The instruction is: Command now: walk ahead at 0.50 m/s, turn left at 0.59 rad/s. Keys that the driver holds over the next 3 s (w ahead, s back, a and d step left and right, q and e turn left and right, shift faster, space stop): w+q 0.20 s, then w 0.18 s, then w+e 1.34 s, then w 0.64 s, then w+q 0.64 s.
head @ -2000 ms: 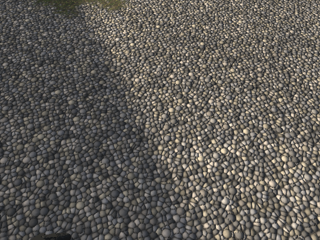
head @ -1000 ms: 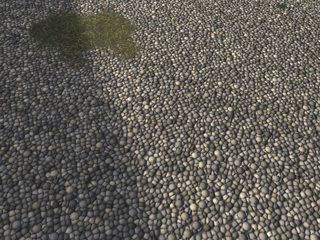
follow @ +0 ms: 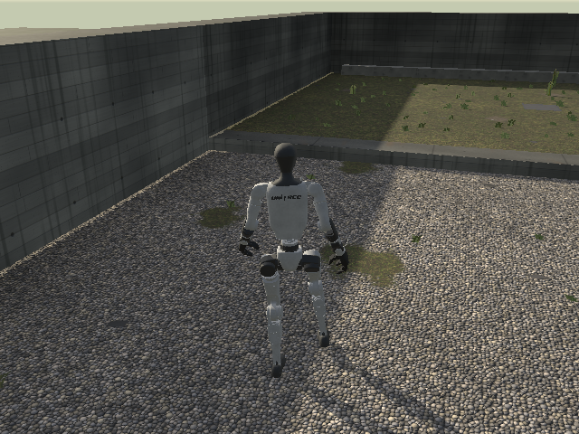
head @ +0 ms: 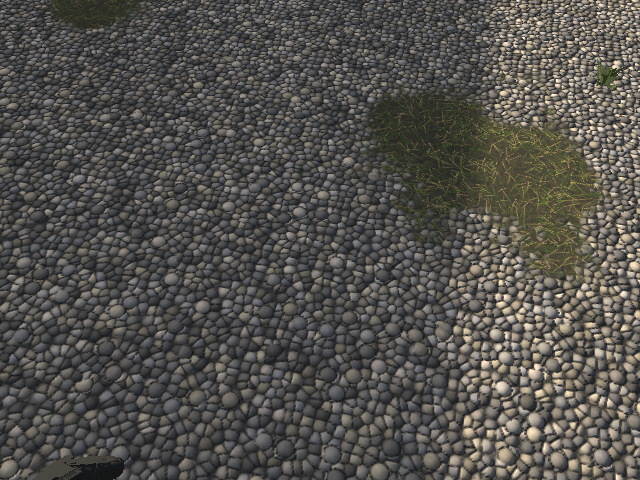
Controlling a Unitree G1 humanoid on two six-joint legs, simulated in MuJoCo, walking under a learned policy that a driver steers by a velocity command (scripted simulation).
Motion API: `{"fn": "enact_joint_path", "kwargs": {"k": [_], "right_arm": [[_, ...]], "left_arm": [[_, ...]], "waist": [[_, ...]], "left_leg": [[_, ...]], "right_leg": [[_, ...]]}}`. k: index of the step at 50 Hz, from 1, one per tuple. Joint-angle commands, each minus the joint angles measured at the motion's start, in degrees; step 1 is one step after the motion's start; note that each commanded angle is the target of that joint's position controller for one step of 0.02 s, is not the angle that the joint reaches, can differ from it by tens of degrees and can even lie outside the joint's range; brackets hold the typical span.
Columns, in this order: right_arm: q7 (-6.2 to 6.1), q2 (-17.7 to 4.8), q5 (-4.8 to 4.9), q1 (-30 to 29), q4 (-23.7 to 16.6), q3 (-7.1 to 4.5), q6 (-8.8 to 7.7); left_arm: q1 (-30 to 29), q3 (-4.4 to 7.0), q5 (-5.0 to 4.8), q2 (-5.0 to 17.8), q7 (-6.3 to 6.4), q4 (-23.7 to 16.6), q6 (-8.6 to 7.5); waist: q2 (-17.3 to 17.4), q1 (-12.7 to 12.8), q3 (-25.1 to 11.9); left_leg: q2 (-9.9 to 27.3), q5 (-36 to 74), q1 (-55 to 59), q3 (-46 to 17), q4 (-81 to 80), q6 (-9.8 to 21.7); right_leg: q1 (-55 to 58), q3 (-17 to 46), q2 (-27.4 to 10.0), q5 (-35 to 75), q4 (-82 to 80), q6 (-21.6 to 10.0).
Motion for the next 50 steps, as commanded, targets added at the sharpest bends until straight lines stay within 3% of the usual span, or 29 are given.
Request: {"fn": "enact_joint_path", "kwargs": {"k": [1,6,8,9,10,11,12,13,14,15,16,18,21,23,25,28,30,32,33,34,35,36,38,39,41,44,50], "right_arm": [[-0.76,-10.6,0.37,0.2,-3.1,-2.95,-0.63],[-1.25,-10.0,0.58,2.3,-1.8,-2.99,0.27],[-1.29,-9.3,0.47,0.9,-2.2,-2.81,0.72],[-1.04,-7.0,0.18,0.3,-2.9,-1.93,0.65],[-0.99,-4.0,-1.05,1.2,-4.2,-0.7,0.55],[-0.93,-1.8,1.26,10.1,-5.4,-0.04,-0.05],[-1.15,-7.9,1.75,8.9,-3.0,-0.95,-0.1],[-1.03,-10.1,1.23,2.5,-3.5,-1.57,0.04],[-1.11,-9.3,0.59,-0.8,-4.1,-1.47,0.1],[-0.93,-8.5,-0.06,-3.3,-4.9,-1.53,-0.13],[-0.56,-7.4,0.18,-3.1,-5.1,-1.43,-0.18],[-0.2,-5.2,0.41,-2.6,-5.0,-0.93,-0.07],[0.05,-3.4,-0.82,-7.7,-7.1,0.11,-0.55],[0.5,-2.5,-0.81,-11.7,-7.9,0.74,-1.36],[1.01,-2.5,-0.45,-15.2,-8.4,0.95,-1.96],[1.64,-3.8,0.15,-19.1,-9.4,0.63,-2.58],[1.85,-5.5,0.34,-18.4,-9.5,-0.02,-3.04],[1.26,-8.2,-0.02,-10.3,-7.0,-1.62,-3.19],[0.61,-11.2,-1.01,-1.9,-5.6,-2.79,-3.2],[0.05,-16.5,-2.16,4.4,-5.0,-3.97,-2.46],[0.39,-14.3,-1.84,5.9,-3.9,-3.45,-2.07],[0.58,-10.3,-1.11,2.7,-4.0,-2.24,-2.22],[0.88,-5.9,-1.01,-4.0,-3.8,-0.78,-2.54],[0.99,-4.5,-1.29,-6.4,-3.6,-0.44,-2.87],[0.92,-4.7,-1.48,-8.3,-2.7,-0.83,-3.59],[0.4,-6.4,-1.67,-7.9,-1.1,-1.63,-4.19],[-0.44,-9.7,-0.93,-4.8,1.5,-2.63,-3.33]], "left_arm": [[-6.3,0.24,-0.57,2.8,-0.64,-5.0,-0.98],[-7.1,1.03,-1.04,5.5,-1.69,-6.3,-2.17],[-0.7,1.95,-0.96,6.9,-1.42,-4.7,-2.73],[5.9,2.83,-0.21,8.9,-1.06,-3.5,-3.05],[15.3,3.6,0.29,12.2,-0.55,-2.7,-2.86],[18.4,4.3,0.52,15.2,-1.16,-0.2,-2.08],[16.5,2.9,-0.95,8.8,-1.48,-1.3,-1.92],[14.2,2.04,-1.04,5.7,-1.3,-1.5,-1.53],[11.6,1.57,-0.35,5.1,-1.33,-1.7,-1.15],[10.2,1.26,-0.03,4.2,-1.29,-1.2,-0.95],[9.8,0.92,0.41,3.7,-1.14,-0.8,-1.09],[10.3,0.88,-0.19,3.5,-1.13,0.2,-1.51],[11.8,1.48,-1.24,6.4,-0.91,1.6,-1.47],[12.6,1.72,-1.67,7.5,-0.66,1.9,-0.79],[14.4,1.92,-2.02,8.6,-0.47,2.6,-0.21],[18.1,2.04,-2.55,9.2,-0.28,3.9,0.63],[18.5,2.19,-2.7,9.7,0.03,4.3,1.22],[18.1,1.76,-2.38,8.6,0.25,4.3,1.51],[17.4,0.63,-1.57,5.6,0.12,3.3,1.3],[21.7,-1.14,-0.75,-0.3,0.22,1.4,0.59],[23.2,-0.79,-2.57,2.1,0.26,1.2,-0.02],[19.8,0.64,-3.46,6.9,0.33,1.0,0.07],[15.4,1.0,-2.63,6.5,0.41,0.3,0.86],[15.3,1.25,-2.24,5.8,0.34,0.3,1.54],[15.4,0.94,-2.36,3.3,0.03,-0.1,2.8],[12.6,0.79,-1.99,2.2,-0.22,-1.9,3.65],[2.2,-0.24,-1.73,0.9,-2.36,-5.7,3.23]], "waist": [[6.3,-0.5,-1.0],[8.1,0.1,-1.2],[9.7,3.5,-3.4],[8.5,6.8,-8.8],[0.9,9.8,-17.9],[-20.2,5.0,-22.5],[-11.3,6.5,-16.8],[-5.7,7.9,-9.7],[-1.6,7.0,-5.9],[-1.0,6.2,-2.9],[-2.5,4.8,-2.4],[-3.7,3.9,-2.7],[-2.4,4.4,-1.5],[-2.0,5.5,-1.0],[-2.0,6.7,-0.6],[-2.8,7.6,-0.5],[-3.6,5.9,-1.0],[-3.1,1.1,-5.0],[-0.5,-3.0,-11.4],[13.4,-3.0,-20.1],[19.2,-2.9,-22.8],[13.1,-2.8,-14.2],[9.3,0.0,-6.0],[9.7,1.6,-3.8],[9.0,3.4,-2.0],[6.0,3.8,-0.8],[4.0,0.4,1.9]], "left_leg": [[11.7,7.5,-5.2,-9.6,-6.1,7.0],[14.6,7.5,2.0,-16.7,1.4,5.9],[13.3,12.7,2.1,-17.6,6.7,4.4],[10.0,14.3,-0.8,-15.2,15.8,2.5],[5.6,1.8,-9.5,-9.5,32.5,0.0],[-0.4,-23.6,-29.7,-4.8,49.0,-3.3],[4.1,-20.7,-35.4,-6.8,55.1,-4.0],[5.8,-15.2,-36.2,-5.2,55.5,-4.2],[7.5,-11.6,-34.2,-3.4,54.1,-4.4],[8.8,-9.3,-33.2,-3.2,51.1,-4.3],[10.1,-7.9,-30.5,-3.0,48.8,-4.1],[10.8,-7.6,-28.9,-1.4,44.4,-4.2],[12.3,-2.8,-30.1,1.4,34.3,-5.3],[11.6,3.3,-27.6,2.8,25.7,-5.8],[9.8,8.5,-23.5,4.0,18.7,-6.6],[8.0,10.6,-20.0,3.9,13.2,-6.7],[7.7,9.0,-16.0,3.3,9.9,-5.6],[6.8,7.7,-2.3,4.4,6.6,-3.4],[13.0,7.2,11.0,-0.8,7.9,-0.6],[27.5,3.9,29.8,-19.7,7.0,5.5],[31.4,-8.2,29.3,-34.7,0.2,10.1],[28.9,-12.3,23.0,-28.5,-1.5,8.2],[24.0,-5.7,10.8,-15.5,-4.6,5.8],[22.4,-1.3,6.3,-11.0,-6.5,5.1],[21.7,4.9,1.5,-5.3,-9.5,5.1],[22.0,11.7,1.3,1.2,-11.3,5.9],[21.0,14.2,3.8,12.0,-11.9,3.8]], "right_leg": [[7.0,-2.4,3.7,8.2,-8.7,0.3],[9.4,-0.5,4.7,1.8,-14.4,-2.1],[18.1,-2.2,5.6,-1.3,-17.0,-4.2],[29.7,-0.3,2.5,-1.0,-16.6,-6.7],[45.7,10.4,-7.9,-3.9,-15.3,-9.9],[59.9,38.7,-18.6,-18.3,-22.4,-18.9],[56.2,39.4,-17.5,-29.9,-25.2,-17.4],[48.9,29.5,-14.7,-27.8,-25.8,-15.1],[41.8,23.0,-12.3,-20.5,-26.7,-14.2],[36.7,18.5,-10.5,-14.4,-27.8,-14.5],[33.5,14.9,-9.0,-10.4,-29.0,-14.2],[31.8,10.9,-8.0,-5.8,-30.9,-15.3],[30.9,8.0,-8.1,0.1,-33.4,-17.1],[29.8,5.0,-6.4,1.9,-33.8,-16.3],[28.5,2.9,-5.1,3.1,-33.0,-15.4],[30.2,4.7,-6.5,2.1,-30.8,-14.4],[31.3,6.8,-7.7,0.6,-28.2,-13.1],[28.8,5.0,-5.0,6.1,-19.6,-10.6],[22.3,2.4,-1.6,1.6,-6.5,-8.4],[4.5,-3.6,5.7,-20.5,14.0,-4.4],[-4.2,0.1,5.9,-32.6,25.4,-4.0],[-7.9,1.6,2.9,-28.7,29.7,-4.3],[-6.0,0.1,-0.5,-20.3,27.5,-4.2],[-3.7,0.5,-1.8,-17.7,25.3,-3.9],[-0.6,0.2,-2.6,-14.6,23.6,-3.3],[-2.7,0.7,-2.7,-8.6,18.4,-2.4],[0.1,-4.2,-1.2,4.0,0.4,-3.7]]}}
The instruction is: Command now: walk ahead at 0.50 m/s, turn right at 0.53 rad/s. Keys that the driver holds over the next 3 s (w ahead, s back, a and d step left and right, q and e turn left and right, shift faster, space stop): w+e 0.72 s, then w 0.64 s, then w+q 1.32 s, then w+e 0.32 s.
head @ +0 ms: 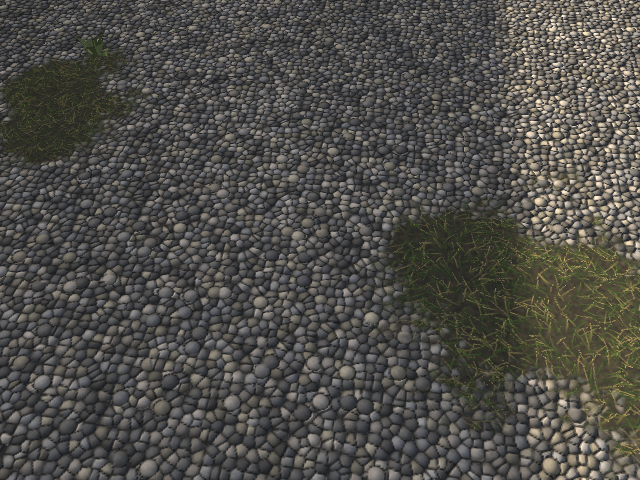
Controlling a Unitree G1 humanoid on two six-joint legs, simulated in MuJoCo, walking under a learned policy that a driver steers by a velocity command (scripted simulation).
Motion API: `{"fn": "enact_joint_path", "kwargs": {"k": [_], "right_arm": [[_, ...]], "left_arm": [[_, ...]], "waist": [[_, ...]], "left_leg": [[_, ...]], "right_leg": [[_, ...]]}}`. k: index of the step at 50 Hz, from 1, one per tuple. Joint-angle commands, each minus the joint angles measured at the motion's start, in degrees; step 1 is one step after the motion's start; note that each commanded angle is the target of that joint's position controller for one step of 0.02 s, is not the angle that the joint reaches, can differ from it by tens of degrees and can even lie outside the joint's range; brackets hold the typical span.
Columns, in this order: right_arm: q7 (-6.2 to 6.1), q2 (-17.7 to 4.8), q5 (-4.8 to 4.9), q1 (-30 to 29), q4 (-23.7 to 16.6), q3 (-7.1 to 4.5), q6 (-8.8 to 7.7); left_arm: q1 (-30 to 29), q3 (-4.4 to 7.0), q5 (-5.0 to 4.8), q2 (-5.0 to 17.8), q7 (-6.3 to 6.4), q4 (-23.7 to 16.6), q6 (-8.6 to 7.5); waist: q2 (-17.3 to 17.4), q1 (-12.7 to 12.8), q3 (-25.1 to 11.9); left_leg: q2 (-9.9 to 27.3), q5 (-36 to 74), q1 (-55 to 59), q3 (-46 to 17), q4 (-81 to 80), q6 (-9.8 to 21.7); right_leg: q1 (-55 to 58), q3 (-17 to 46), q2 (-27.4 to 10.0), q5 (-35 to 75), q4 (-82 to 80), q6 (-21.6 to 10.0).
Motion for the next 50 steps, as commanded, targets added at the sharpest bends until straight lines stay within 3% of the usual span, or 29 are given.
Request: {"fn": "enact_joint_path", "kwargs": {"k": [1,3,5,6,7,8,9,10,11,12,13,14,15,19,24,29,31,32,33,34,35,36,37,38,39,41,43,46,50], "right_arm": [[-0.46,-9.6,0.7,-3.4,-3.5,-2.2,-0.54],[-0.42,-10.5,1.36,-2.0,-2.5,-2.57,0.18],[-0.51,-11.9,1.84,-1.9,-2.1,-2.97,1.02],[-0.67,-12.9,2.11,-2.1,-2.2,-3.22,1.46],[-0.82,-13.4,2.33,-2.6,-2.3,-3.32,2.02],[-1.03,-12.5,2.34,-2.8,-2.5,-2.83,2.24],[-1.08,-8.7,0.22,-0.9,-3.8,-1.37,1.78],[-0.36,-2.2,-0.83,3.1,-7.0,0.83,0.0],[0.34,-8.0,1.66,-4.6,-7.5,-0.15,-1.83],[0.61,-9.2,3.14,-8.4,-9.0,-0.47,-2.74],[0.16,-8.5,2.12,-8.5,-8.4,-0.24,-3.16],[-0.25,-8.8,0.63,-8.1,-7.7,-0.6,-3.06],[-0.17,-9.0,0.23,-6.9,-7.4,-0.87,-2.4],[-0.24,-6.2,-0.54,-8.9,-8.5,-0.28,-0.49],[0.77,-3.9,0.18,-19.7,-11.1,1.02,-1.03],[1.9,-7.0,1.03,-21.5,-12.2,0.04,-2.11],[1.74,-8.1,1.05,-16.4,-11.0,-0.75,-2.6],[1.35,-9.7,0.47,-10.7,-9.8,-1.62,-2.88],[0.83,-12.7,-0.42,-2.3,-9.1,-2.4,-2.94],[1.09,-17.1,-0.92,2.1,-7.1,-3.43,-2.09],[1.4,-11.6,0.57,0.9,-7.8,-2.33,-1.85],[1.1,-8.0,0.69,-1.7,-8.4,-1.33,-1.48],[1.09,-7.0,0.06,-4.1,-8.3,-0.77,-1.14],[1.14,-5.7,-0.24,-5.4,-7.6,-0.34,-0.94],[1.1,-5.0,-0.6,-5.8,-7.2,0.05,-1.08],[1.25,-4.7,-0.1,-5.5,-6.1,0.07,-1.54],[1.29,-6.4,0.43,-4.9,-4.9,-0.41,-1.85],[1.15,-8.3,0.96,-4.5,-3.6,-0.78,-1.45],[0.95,-10.0,1.69,-0.8,-1.5,-0.89,-0.46]], "left_arm": [[-5.1,-0.53,0.08,0.7,-1.17,-5.3,-0.52],[-7.5,-0.41,0.04,1.4,-1.69,-6.8,-0.41],[-7.5,0.14,0.16,2.6,-2.05,-8.0,-0.27],[-5.5,0.77,0.22,3.7,-2.03,-8.0,-0.09],[0.2,1.91,0.09,5.5,-1.86,-6.8,0.08],[9.9,3.86,-0.11,8.7,-1.17,-4.2,0.34],[17.5,5.69,-0.42,14.3,0.19,-2.6,1.07],[14.0,5.52,-0.41,18.6,0.0,-4.2,0.18],[15.4,4.14,-0.2,13.2,-0.46,-5.1,-0.69],[13.5,3.38,0.1,10.7,-0.54,-4.5,-1.49],[10.2,2.85,-0.02,9.1,-0.43,-4.8,-1.83],[6.5,2.34,0.38,7.4,-0.19,-5.6,-1.84],[4.6,1.83,1.12,6.2,0.11,-6.6,-1.87],[5.7,2.29,0.78,7.7,1.38,-6.1,-2.29],[10.1,2.68,0.06,8.6,2.48,-4.3,-1.6],[13.0,2.8,-0.28,8.1,2.87,-2.8,-0.84],[11.8,2.75,-0.1,7.6,2.9,-3.2,-0.44],[11.5,2.02,0.15,5.6,2.74,-3.6,-0.48],[12.1,0.69,1.1,2.2,2.55,-4.6,-0.6],[20.4,-0.28,-0.76,-0.9,2.51,-6.5,-1.2],[19.7,0.67,-1.43,5.4,2.75,-4.9,-1.25],[13.1,1.64,-1.01,8.7,2.72,-5.4,-0.95],[9.9,1.6,-0.25,8.0,2.85,-5.9,-0.73],[7.9,1.6,0.41,6.9,2.69,-6.6,-0.86],[8.1,1.51,0.15,5.6,2.32,-6.7,-0.83],[8.9,1.01,-0.27,3.2,1.95,-6.5,-0.59],[6.6,0.47,0.24,1.9,1.83,-7.4,-0.53],[2.2,-0.38,0.77,0.9,1.16,-8.3,-1.21],[-5.4,-1.06,0.35,0.2,0.04,-9.8,-2.29]], "waist": [[4.7,0.6,3.6],[4.9,0.2,4.3],[6.0,1.3,3.1],[7.2,2.9,0.9],[7.5,6.4,-2.6],[6.3,11.4,-7.6],[-2.9,13.1,-12.9],[-12.9,6.0,-19.3],[-4.5,11.2,-20.5],[-3.1,10.8,-12.2],[1.3,8.2,-8.0],[1.7,5.8,-5.4],[0.6,4.0,-4.8],[0.7,3.3,-2.8],[-1.4,7.6,-0.7],[-3.2,7.4,-0.6],[-4.7,4.4,-1.9],[-4.0,1.5,-5.8],[2.3,-1.7,-14.1],[22.1,2.2,-20.3],[16.7,0.8,-16.7],[11.2,-0.8,-9.4],[7.3,-0.1,-5.7],[6.9,0.8,-2.5],[8.2,2.1,-1.6],[9.1,3.1,-1.3],[8.0,3.3,-0.4],[6.6,2.5,0.0],[6.5,-0.4,1.2]], "left_leg": [[16.3,16.7,-2.3,-3.6,-6.1,8.1],[17.3,19.2,1.7,-2.3,-4.2,7.3],[17.8,32.3,4.7,-0.5,0.9,6.2],[17.6,43.0,5.5,0.3,5.7,5.5],[16.7,51.0,4.8,1.6,14.4,4.6],[14.4,49.8,-1.0,3.2,27.0,2.6],[11.2,23.3,-17.0,3.4,46.2,-0.4],[-0.9,-21.5,-39.0,-6.8,62.8,-3.2],[0.9,-19.6,-44.8,-16.1,66.4,-2.1],[3.2,-13.8,-48.4,-15.3,64.1,-0.8],[5.7,-9.1,-45.6,-15.3,59.4,-0.4],[7.2,-6.2,-41.3,-15.4,54.6,-0.8],[8.1,-4.2,-37.5,-15.9,52.6,-1.1],[6.9,2.3,-35.2,-14.0,42.3,-4.3],[2.5,19.1,-29.9,-13.3,21.5,-5.1],[1.4,14.8,-27.0,-15.9,14.6,-2.9],[1.0,11.0,-20.2,-14.7,12.5,-0.8],[2.5,10.8,-10.7,-15.1,11.6,1.2],[12.1,7.1,4.2,-24.3,12.7,4.6],[24.5,-6.4,21.0,-51.9,6.8,14.2],[25.0,-19.6,19.0,-56.6,3.8,13.6],[22.3,-17.8,12.3,-46.8,3.0,10.9],[19.5,-10.0,5.4,-39.4,2.4,9.4],[17.1,-3.4,0.2,-34.4,1.2,9.4],[15.4,0.6,-3.3,-30.3,-0.1,9.0],[14.2,5.0,-5.6,-25.9,-2.3,10.0],[14.8,9.2,-6.1,-23.3,-4.2,11.5],[14.2,14.3,-5.3,-18.5,-5.5,11.6],[12.9,16.4,-5.0,-13.7,-5.1,10.0]], "right_leg": [[1.4,-1.7,-0.2,3.4,-6.4,-1.2],[0.8,-3.0,0.4,0.4,-9.0,-2.6],[3.8,-5.6,2.7,-5.1,-10.4,-4.6],[7.9,-7.6,4.9,-8.3,-10.2,-5.8],[15.7,-9.2,7.6,-9.7,-11.3,-7.4],[30.2,-9.0,10.1,-6.6,-14.4,-9.6],[47.5,6.5,0.5,-4.3,-15.1,-13.5],[61.3,40.7,-11.8,-18.1,-24.3,-24.4],[61.3,43.5,-12.9,-22.3,-30.4,-23.0],[55.2,35.4,-11.3,-18.4,-31.0,-20.6],[46.8,28.7,-8.6,-12.6,-30.7,-18.6],[39.4,23.6,-6.4,-6.2,-31.1,-17.4],[34.8,20.9,-5.0,-2.2,-32.4,-17.0],[27.0,14.7,-2.4,6.7,-34.7,-17.4],[24.2,12.0,1.2,-1.0,-33.6,-13.3],[31.0,19.7,-2.1,-4.4,-27.0,-11.8],[31.6,21.3,-1.6,-1.7,-22.5,-10.3],[29.7,19.4,1.4,0.5,-15.6,-8.6],[22.9,14.6,5.3,-7.6,0.3,-6.4],[2.1,7.5,12.8,-32.5,18.9,-2.5],[-5.0,9.0,7.8,-31.1,26.4,-1.7],[-6.5,7.8,5.9,-25.6,27.8,-1.3],[-4.4,6.1,4.2,-21.5,26.6,-1.1],[-3.2,6.2,3.0,-18.9,23.7,-1.0],[-0.4,6.1,1.8,-17.4,21.6,-1.2],[1.7,4.9,1.5,-17.0,17.7,-1.1],[0.3,4.2,1.2,-15.0,12.2,-0.7],[0.6,2.0,0.2,-6.5,1.8,-0.2],[5.5,-1.6,1.8,1.5,-9.8,-0.4]]}}
Over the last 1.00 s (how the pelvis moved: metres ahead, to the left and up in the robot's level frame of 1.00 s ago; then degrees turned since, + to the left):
0.52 0.05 0.00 -4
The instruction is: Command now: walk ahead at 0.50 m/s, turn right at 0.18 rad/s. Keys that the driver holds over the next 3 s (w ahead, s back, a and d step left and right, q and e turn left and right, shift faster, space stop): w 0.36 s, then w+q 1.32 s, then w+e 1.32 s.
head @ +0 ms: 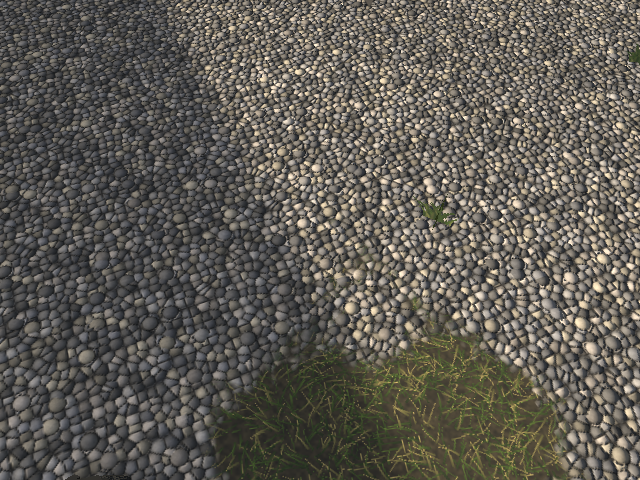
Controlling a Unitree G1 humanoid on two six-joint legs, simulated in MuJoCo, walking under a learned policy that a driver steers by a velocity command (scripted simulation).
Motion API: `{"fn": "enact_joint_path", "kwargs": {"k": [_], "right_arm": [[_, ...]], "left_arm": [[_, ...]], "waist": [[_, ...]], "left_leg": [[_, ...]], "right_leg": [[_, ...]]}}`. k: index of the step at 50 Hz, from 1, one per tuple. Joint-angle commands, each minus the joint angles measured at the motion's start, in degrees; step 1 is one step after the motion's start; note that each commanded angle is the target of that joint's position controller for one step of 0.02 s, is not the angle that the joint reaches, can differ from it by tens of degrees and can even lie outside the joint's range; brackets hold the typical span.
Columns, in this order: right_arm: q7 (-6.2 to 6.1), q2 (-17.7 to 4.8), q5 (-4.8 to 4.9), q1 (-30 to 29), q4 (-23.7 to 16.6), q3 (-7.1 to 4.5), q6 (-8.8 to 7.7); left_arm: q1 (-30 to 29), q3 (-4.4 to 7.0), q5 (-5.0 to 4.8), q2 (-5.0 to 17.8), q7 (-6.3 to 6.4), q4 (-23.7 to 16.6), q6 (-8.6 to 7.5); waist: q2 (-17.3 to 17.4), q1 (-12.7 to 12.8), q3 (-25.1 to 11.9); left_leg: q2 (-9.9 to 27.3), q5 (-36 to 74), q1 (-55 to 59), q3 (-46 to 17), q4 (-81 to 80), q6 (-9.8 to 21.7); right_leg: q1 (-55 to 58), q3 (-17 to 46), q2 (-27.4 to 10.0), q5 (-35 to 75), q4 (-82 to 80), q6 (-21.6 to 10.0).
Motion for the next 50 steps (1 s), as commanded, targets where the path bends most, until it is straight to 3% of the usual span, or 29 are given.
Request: {"fn": "enact_joint_path", "kwargs": {"k": [1,3,5,6,7,8,9,10,11,12,13,15,18,24,27,30,32,33,34,35,36,37,38,39,40,41,44,47,50], "right_arm": [[-0.25,-10.6,0.67,-1.5,-2.8,-2.13,-0.32],[-0.28,-11.2,1.02,0.0,-1.6,-2.24,0.36],[-0.54,-12.1,1.29,-0.2,-0.9,-2.44,1.05],[-0.75,-12.5,1.5,-1.1,-0.8,-2.45,1.35],[-0.94,-11.5,1.36,-0.9,-0.7,-1.98,1.51],[-1.12,-8.9,-0.03,-1.2,-2.0,-0.73,1.26],[-0.67,-1.9,-0.77,4.7,-3.8,1.53,0.17],[-0.33,-7.2,0.33,1.7,-2.9,0.32,-0.9],[-0.03,-9.9,1.74,-3.3,-4.8,-0.53,-1.52],[-0.22,-9.2,1.52,-5.9,-5.2,-0.36,-1.7],[-0.36,-8.8,0.47,-6.9,-5.2,-0.5,-1.55],[-0.24,-7.1,0.2,-4.7,-4.4,-0.42,-0.34],[-0.49,-4.9,-0.36,-6.8,-5.0,0.09,1.06],[0.7,-3.5,0.35,-16.9,-7.2,0.98,0.97],[1.41,-3.7,0.63,-21.1,-9.2,1.01,0.92],[2.46,-4.2,0.45,-23.1,-11.1,0.85,0.89],[2.91,-5.5,0.2,-20.9,-11.6,0.15,0.97],[2.86,-7.0,0.12,-16.2,-10.9,-0.83,1.15],[2.43,-9.8,0.27,-7.5,-8.6,-2.57,1.31],[1.47,-14.9,0.44,1.9,-7.2,-4.4,1.79],[1.55,-18.5,1.12,1.7,-7.4,-4.83,1.64],[1.48,-13.2,1.07,2.9,-8.2,-3.4,1.4],[1.23,-11.2,0.52,0.8,-8.4,-2.87,1.1],[1.03,-10.7,0.37,-2.4,-9.1,-2.73,0.94],[0.83,-9.3,0.09,-5.5,-10.0,-2.36,0.98],[0.59,-8.2,-0.65,-7.3,-10.9,-1.92,0.96],[-0.13,-8.5,-0.25,-7.8,-11.5,-2.12,0.94],[-1.22,-10.3,0.2,-5.8,-10.9,-2.76,1.14],[-1.79,-10.5,0.53,-3.1,-10.1,-2.91,1.8]], "left_arm": [[-6.3,-0.07,-0.34,1.8,-0.82,-5.1,-1.36],[-8.3,0.15,-0.54,2.6,-1.17,-6.1,-1.48],[-7.0,0.75,-0.34,4.0,-1.37,-6.1,-1.59],[-2.6,1.53,0.01,5.3,-1.24,-4.9,-1.61],[5.4,2.94,0.29,7.7,-0.84,-2.2,-1.45],[15.6,4.26,0.67,11.5,-0.07,-0.1,-1.04],[18.0,5.02,0.84,16.9,0.09,0.6,-0.79],[18.6,3.7,0.31,11.5,-0.01,0.5,-0.88],[14.8,2.8,0.3,9.6,-0.11,0.5,-1.22],[11.4,2.34,0.39,8.2,-0.18,0.3,-1.4],[8.6,1.91,0.69,6.7,-0.41,0.3,-1.57],[6.2,1.62,1.14,5.2,-0.55,0.4,-2.18],[6.6,2.12,0.6,6.7,-0.26,2.2,-3.19],[9.8,2.64,1.05,8.7,0.76,5.6,-3.4],[12.4,2.92,0.61,9.3,0.95,7.9,-2.99],[13.0,3.21,0.2,9.6,1.33,9.2,-1.87],[11.9,3.56,0.12,10.9,1.85,9.1,-1.0],[11.1,3.7,0.15,11.5,2.26,8.9,-0.41],[10.9,3.39,0.31,10.9,2.81,8.3,0.18],[12.2,2.39,1.52,9.1,3.37,6.7,-0.05],[18.1,-0.15,2.62,1.4,2.01,4.9,-1.76],[12.3,0.74,0.59,6.6,1.1,5.0,-3.82],[7.1,1.29,-1.26,8.7,0.58,3.1,-5.06],[4.9,1.03,-0.77,8.0,0.87,2.6,-5.75],[4.1,1.38,0.6,8.2,1.27,2.6,-5.84],[4.8,1.67,1.12,8.3,1.34,2.5,-5.33],[5.8,1.48,1.64,6.3,1.44,2.2,-3.57],[-0.3,0.75,1.83,4.3,1.51,0.3,-3.19],[-6.5,0.22,1.22,3.2,0.85,-1.0,-3.75]], "waist": [[6.5,0.5,1.3],[7.1,0.6,2.0],[7.9,2.6,1.1],[7.9,5.7,-1.6],[7.1,9.6,-6.7],[2.6,13.8,-14.2],[-12.9,10.1,-21.2],[-8.4,12.4,-22.0],[-6.4,11.7,-13.2],[-3.1,10.1,-8.7],[-1.7,8.4,-5.5],[-2.7,5.2,-4.5],[-1.4,4.2,-1.9],[-0.3,8.0,1.5],[0.3,9.6,2.8],[0.2,9.6,3.2],[-1.5,7.7,0.8],[-2.3,4.9,-2.6],[-1.1,0.7,-7.5],[6.0,-2.5,-14.0],[19.0,3.4,-19.9],[12.3,-0.9,-21.8],[10.0,-1.3,-14.0],[4.5,0.4,-9.6],[2.9,2.5,-6.4],[4.2,4.5,-5.7],[5.1,6.3,-3.8],[5.2,4.5,-1.6],[6.5,1.9,-1.3]], "left_leg": [[14.4,15.8,-1.4,-7.7,-5.5,9.2],[16.2,17.7,1.8,-8.1,-4.2,8.6],[17.0,25.6,4.2,-7.5,-0.6,7.5],[16.0,34.4,3.9,-5.6,4.7,6.4],[13.4,39.5,0.9,-3.2,14.3,4.9],[10.9,26.7,-10.3,-1.2,30.2,2.6],[0.6,-12.7,-32.4,-1.8,51.0,-1.1],[1.9,-20.0,-38.9,-9.9,58.4,-0.7],[4.7,-15.7,-42.8,-9.3,59.4,0.1],[7.0,-10.6,-41.5,-8.0,56.9,0.1],[8.4,-7.3,-39.4,-7.8,53.5,-0.3],[9.9,-3.7,-33.3,-8.4,50.2,-1.1],[10.2,0.5,-33.9,-7.7,44.1,-2.7],[7.9,18.8,-33.1,-6.7,25.5,-2.1],[6.8,19.3,-34.6,-6.8,21.1,-0.8],[5.8,13.3,-36.4,-5.6,18.8,1.3],[3.1,7.3,-31.4,-2.2,18.7,3.2],[0.7,5.5,-24.7,-0.1,18.5,4.4],[-1.8,7.1,-12.5,0.5,16.5,6.2],[6.7,9.6,5.3,-13.6,16.6,10.2],[19.2,-3.6,23.8,-45.3,9.8,20.9],[19.7,-9.3,25.8,-50.0,3.9,19.7],[18.1,-5.4,20.1,-42.0,3.0,17.5],[16.0,0.3,12.3,-36.3,2.8,16.1],[14.4,6.8,4.9,-31.9,1.9,15.6],[13.0,11.7,0.0,-29.5,0.7,15.5],[11.1,17.5,-7.5,-24.8,-1.7,16.1],[8.0,17.2,-11.6,-20.4,-2.2,13.9],[5.9,12.3,-13.6,-19.2,-1.1,11.3]], "right_leg": [[3.0,-2.8,1.2,4.6,-6.7,-0.3],[3.2,-3.0,1.8,2.3,-9.4,-1.5],[7.1,-4.0,3.2,-0.9,-11.9,-3.2],[14.3,-5.4,4.8,-0.3,-14.2,-4.5],[26.4,-6.3,6.1,0.9,-15.1,-6.2],[43.3,3.1,-2.4,2.4,-12.9,-9.3],[60.3,30.7,-16.5,-7.9,-18.3,-18.7],[59.3,37.5,-16.8,-14.5,-23.4,-18.8],[52.7,29.2,-14.7,-12.2,-24.5,-16.5],[45.3,22.5,-12.1,-6.7,-25.4,-15.2],[38.9,18.1,-10.1,-1.3,-27.1,-14.6],[31.7,13.6,-8.1,3.2,-30.6,-14.4],[27.5,8.8,-7.7,6.7,-34.0,-15.2],[28.7,-2.3,-6.3,5.6,-36.7,-11.5],[34.3,-4.5,-8.3,5.6,-35.9,-10.5],[41.2,-6.2,-10.3,11.1,-32.1,-9.0],[43.4,-8.2,-10.3,28.3,-25.5,-7.5],[43.3,-9.8,-9.5,38.6,-18.2,-6.3],[39.3,-12.1,-7.0,41.7,-6.4,-4.4],[25.2,-12.9,-4.4,25.4,12.0,-1.9],[0.1,-7.0,8.2,-25.6,30.0,1.7],[-6.3,3.0,6.5,-27.7,34.9,0.4],[-9.9,2.7,4.1,-22.5,34.0,-0.7],[-8.4,2.2,1.8,-18.1,30.1,-1.2],[-5.4,2.0,0.3,-15.6,25.4,-0.7],[-1.3,2.5,-0.7,-14.0,23.3,-0.3],[1.5,1.0,-0.6,-12.0,16.3,2.2],[2.4,0.1,0.9,-0.7,4.1,4.0],[7.8,-0.6,4.0,9.6,-7.5,4.3]]}}
Over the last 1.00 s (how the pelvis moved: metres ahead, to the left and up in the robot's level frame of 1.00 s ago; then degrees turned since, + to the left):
0.55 -0.12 0.00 -31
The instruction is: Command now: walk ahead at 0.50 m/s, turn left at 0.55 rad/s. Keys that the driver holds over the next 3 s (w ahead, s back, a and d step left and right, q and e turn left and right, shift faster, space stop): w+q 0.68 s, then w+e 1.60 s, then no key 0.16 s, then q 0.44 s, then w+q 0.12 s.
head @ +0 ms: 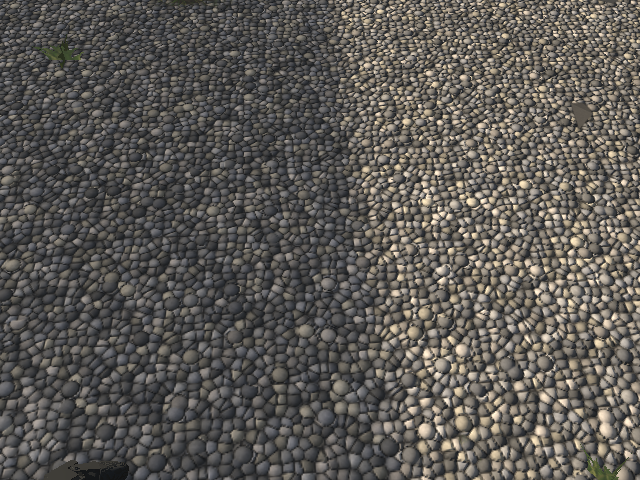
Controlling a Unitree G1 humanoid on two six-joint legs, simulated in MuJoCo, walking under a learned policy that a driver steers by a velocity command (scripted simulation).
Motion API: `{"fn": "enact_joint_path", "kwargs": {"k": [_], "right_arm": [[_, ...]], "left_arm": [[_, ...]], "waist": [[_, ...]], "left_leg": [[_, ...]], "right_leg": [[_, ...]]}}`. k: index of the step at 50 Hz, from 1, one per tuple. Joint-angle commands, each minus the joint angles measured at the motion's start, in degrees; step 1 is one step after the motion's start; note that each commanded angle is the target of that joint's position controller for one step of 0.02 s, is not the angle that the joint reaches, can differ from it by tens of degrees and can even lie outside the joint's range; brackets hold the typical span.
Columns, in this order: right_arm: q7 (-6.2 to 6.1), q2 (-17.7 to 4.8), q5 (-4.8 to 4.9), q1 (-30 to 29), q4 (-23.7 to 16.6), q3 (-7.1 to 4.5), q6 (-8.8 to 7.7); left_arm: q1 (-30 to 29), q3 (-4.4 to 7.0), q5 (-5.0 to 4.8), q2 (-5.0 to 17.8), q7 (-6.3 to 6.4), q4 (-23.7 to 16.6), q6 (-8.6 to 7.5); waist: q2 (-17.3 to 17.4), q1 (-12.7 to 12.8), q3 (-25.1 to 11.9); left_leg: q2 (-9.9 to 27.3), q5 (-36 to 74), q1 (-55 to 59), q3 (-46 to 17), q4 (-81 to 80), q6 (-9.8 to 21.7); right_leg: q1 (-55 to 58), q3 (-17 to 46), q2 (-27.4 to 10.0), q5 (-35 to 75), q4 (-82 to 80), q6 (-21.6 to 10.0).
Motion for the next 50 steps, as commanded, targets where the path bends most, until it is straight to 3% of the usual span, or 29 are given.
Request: {"fn": "enact_joint_path", "kwargs": {"k": [1,5,7,8,9,10,11,12,13,14,16,19,25,29,30,32,33,34,35,36,37,38,39,40,41,44,47,50], "right_arm": [[-0.89,-10.4,0.43,0.5,-3.3,-2.86,-0.33],[-1.22,-9.7,0.64,2.3,-2.7,-2.89,0.43],[-1.21,-9.1,0.42,1.0,-3.2,-2.86,0.77],[-1.03,-7.1,0.16,0.7,-3.7,-2.16,0.69],[-0.82,-3.8,-0.77,1.2,-4.8,-0.89,0.5],[-0.74,-0.8,0.95,9.4,-6.6,0.14,-0.12],[-0.96,-7.0,1.59,8.7,-5.0,-0.86,-0.18],[-0.94,-10.2,1.16,2.2,-5.7,-1.83,0.13],[-1.03,-9.7,0.54,-0.9,-6.3,-1.93,0.42],[-0.84,-9.0,-0.01,-2.9,-7.1,-2.09,0.45],[-0.2,-6.6,0.75,-2.3,-7.5,-1.98,0.96],[0.1,-4.2,0.54,-4.3,-9.0,-1.42,1.66],[1.73,-2.7,0.43,-12.2,-11.0,-0.55,0.84],[3.04,-2.6,0.65,-18.1,-13.6,-0.37,0.73],[3.31,-3.1,0.61,-18.5,-14.1,-0.58,0.77],[3.45,-5.1,0.22,-16.1,-14.3,-1.63,1.12],[3.32,-7.0,0.14,-11.2,-13.4,-2.67,1.38],[2.75,-9.7,0.31,-1.9,-10.9,-4.37,1.64],[1.47,-13.2,0.38,6.9,-8.8,-5.74,2.21],[1.22,-18.1,0.56,4.0,-9.4,-5.58,1.35],[1.44,-11.9,0.2,6.4,-9.8,-4.02,0.74],[1.67,-10.2,-0.45,3.9,-9.0,-3.23,0.01],[1.65,-9.0,-0.39,0.1,-8.7,-2.71,-0.42],[1.62,-7.0,-0.76,-3.1,-8.6,-2.07,-0.73],[1.56,-5.7,-1.4,-4.8,-8.6,-1.59,-1.19],[1.48,-6.1,-1.5,-5.7,-6.7,-1.77,-2.86],[0.79,-6.4,-2.11,-4.5,-4.7,-1.95,-3.46],[0.27,-6.7,-1.92,-4.6,-3.7,-1.84,-3.52]], "left_arm": [[-5.6,0.45,-0.68,2.9,-0.54,-4.6,-1.01],[-6.7,1.45,-1.26,5.6,-1.32,-5.3,-1.85],[-1.7,2.27,-1.3,6.8,-1.22,-4.1,-2.37],[3.8,3.12,-0.72,8.5,-0.83,-2.9,-2.63],[12.3,3.94,0.07,11.5,-0.31,-2.2,-2.65],[16.6,5.01,0.43,15.9,-0.55,0.0,-1.73],[15.4,4.0,-0.98,10.4,-0.83,-0.7,-1.45],[13.0,3.02,-1.01,6.9,-0.57,-1.3,-1.14],[10.2,2.52,-0.42,6.0,-0.52,-1.4,-0.8],[8.6,2.11,-0.23,4.7,-0.48,-0.9,-0.58],[7.6,1.8,-0.02,3.8,-0.34,-0.2,-0.83],[8.1,2.48,-0.57,5.5,-0.38,1.4,-1.37],[9.0,3.14,-0.75,8.2,-0.02,3.6,-0.57],[12.3,3.65,-1.71,10.1,0.07,5.6,0.58],[12.5,3.83,-2.03,10.7,0.11,5.9,0.96],[12.2,4.39,-2.55,12.6,0.5,5.9,1.67],[11.9,4.62,-2.75,13.3,0.75,5.8,2.12],[11.1,4.32,-2.9,12.8,1.01,5.5,2.37],[13.2,2.8,-1.3,9.3,1.0,5.1,1.99],[19.6,-0.13,0.24,1.5,-0.33,2.6,0.5],[14.0,1.1,-2.22,7.5,-1.13,3.9,-1.01],[8.3,1.69,-4.21,9.5,-1.36,1.9,-1.55],[7.0,1.35,-3.7,8.4,-0.98,1.9,-1.68],[7.1,1.49,-2.53,8.2,-0.74,2.7,-1.32],[9.4,1.64,-2.42,8.0,-0.86,3.6,-0.48],[11.8,1.31,-2.34,5.3,-0.61,5.2,1.86],[7.7,1.22,-2.2,4.2,-0.39,4.1,2.28],[3.9,0.86,-2.08,3.0,-1.26,3.2,1.58]], "waist": [[5.7,-0.6,-1.8],[7.1,0.0,-2.0],[8.5,3.1,-3.2],[7.7,5.9,-7.2],[1.5,9.2,-15.3],[-17.7,5.5,-21.2],[-12.1,6.8,-17.3],[-6.4,8.5,-10.0],[-2.8,7.7,-6.1],[-2.6,6.8,-3.1],[-5.2,5.0,-1.8],[-3.8,4.7,-0.7],[-1.8,7.0,0.7],[-1.6,8.5,2.6],[-1.8,8.0,2.6],[-3.8,5.4,-0.1],[-4.3,2.3,-3.2],[-3.0,-3.0,-7.9],[3.9,-6.2,-13.4],[17.5,1.6,-20.2],[9.2,-3.7,-24.0],[7.3,-4.0,-14.8],[3.5,-1.4,-10.0],[3.5,0.6,-6.8],[4.8,2.7,-5.9],[4.4,4.6,-3.6],[3.9,3.4,-0.6],[4.1,1.9,0.5]], "left_leg": [[11.4,8.8,-6.7,-9.1,-5.5,7.3],[14.1,6.0,0.5,-15.9,0.6,5.9],[13.7,8.5,1.2,-17.5,5.2,4.6],[10.9,10.5,-0.7,-15.6,12.0,2.9],[7.1,2.1,-7.6,-10.6,27.7,0.7],[-0.3,-23.0,-28.1,-3.3,45.6,-3.0],[5.0,-21.6,-35.2,-4.4,53.0,-3.8],[6.8,-16.1,-36.6,-3.4,54.6,-4.2],[8.7,-12.0,-34.8,-1.7,53.6,-4.6],[10.1,-9.3,-33.8,-1.5,51.1,-4.8],[12.1,-6.8,-30.0,-0.4,48.2,-4.9],[13.1,-4.0,-31.7,0.7,43.6,-5.7],[12.6,11.8,-29.8,4.3,26.1,-5.4],[11.3,10.7,-28.9,7.5,18.8,-3.4],[10.6,8.4,-28.1,8.4,17.6,-2.5],[7.0,2.3,-21.9,11.5,16.8,-0.1],[4.7,0.4,-15.3,12.9,16.1,1.5],[2.6,4.0,-1.8,12.9,12.5,3.7],[9.9,4.4,17.2,0.8,11.5,7.0],[25.6,-5.2,33.5,-32.1,5.5,17.6],[27.7,-10.4,32.9,-36.9,-0.8,16.9],[26.1,-4.6,25.6,-27.3,-1.6,14.0],[23.8,1.9,17.0,-19.7,-1.8,11.8],[21.7,7.9,10.1,-13.8,-2.9,10.5],[20.3,11.0,5.4,-10.1,-4.7,9.8],[19.5,15.6,-0.3,-2.8,-9.5,9.7],[18.2,17.9,0.4,4.1,-11.2,7.8],[16.5,17.0,1.2,9.9,-12.3,5.1]], "right_leg": [[10.0,-3.0,4.3,9.5,-8.6,0.6],[11.3,-0.5,4.8,4.2,-13.9,-1.3],[17.9,-1.6,4.9,0.8,-16.4,-3.5],[27.5,-0.8,3.0,0.5,-17.1,-5.6],[42.2,8.3,-6.7,-3.1,-16.0,-9.1],[58.7,35.1,-19.1,-15.1,-21.0,-18.9],[56.3,39.6,-19.6,-28.0,-23.9,-18.2],[49.6,29.9,-16.6,-26.4,-24.7,-15.4],[42.9,22.2,-14.1,-18.5,-25.5,-13.9],[38.1,16.9,-11.9,-12.1,-26.7,-13.5],[33.1,9.4,-9.3,-6.2,-29.5,-12.8],[31.8,3.5,-10.0,-0.2,-32.3,-14.5],[34.1,-8.7,-8.5,8.4,-33.0,-12.9],[39.4,-12.3,-10.3,12.0,-31.5,-11.7],[41.0,-13.2,-10.8,16.4,-29.9,-11.2],[43.2,-15.4,-11.0,35.4,-22.6,-10.0],[43.0,-16.5,-10.5,43.5,-14.9,-9.4],[37.9,-18.1,-8.8,43.0,-3.3,-7.7],[22.5,-17.6,-6.7,22.0,13.8,-5.8],[-0.8,-11.6,4.3,-30.1,32.6,-3.2],[-5.1,-1.7,3.2,-29.5,37.4,-3.9],[-8.2,-2.3,0.9,-24.6,36.6,-4.8],[-6.2,-2.6,-1.9,-19.6,32.2,-5.1],[-3.1,-2.6,-3.5,-16.7,28.5,-4.6],[0.9,-1.8,-4.7,-14.2,27.0,-4.3],[2.9,-1.7,-4.6,-9.8,23.3,-2.5],[-1.6,0.2,-3.3,-0.6,15.3,-1.5],[0.3,-1.9,-1.6,10.4,3.7,-2.1]]}}
Over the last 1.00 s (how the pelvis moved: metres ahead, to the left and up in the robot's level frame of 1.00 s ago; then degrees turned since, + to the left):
0.56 0.03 0.00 17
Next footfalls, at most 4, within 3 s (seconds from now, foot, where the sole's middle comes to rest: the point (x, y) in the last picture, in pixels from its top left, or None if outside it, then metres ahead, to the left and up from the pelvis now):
0.18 right None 0.28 -0.14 -0.78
0.70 left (215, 472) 0.49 0.19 -0.78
1.24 right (255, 311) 0.86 0.11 -0.78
1.70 left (161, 236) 1.10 0.36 -0.78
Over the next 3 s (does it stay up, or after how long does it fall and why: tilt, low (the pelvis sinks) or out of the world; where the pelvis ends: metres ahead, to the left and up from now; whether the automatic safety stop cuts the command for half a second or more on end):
stays up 1.46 0.08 -0.01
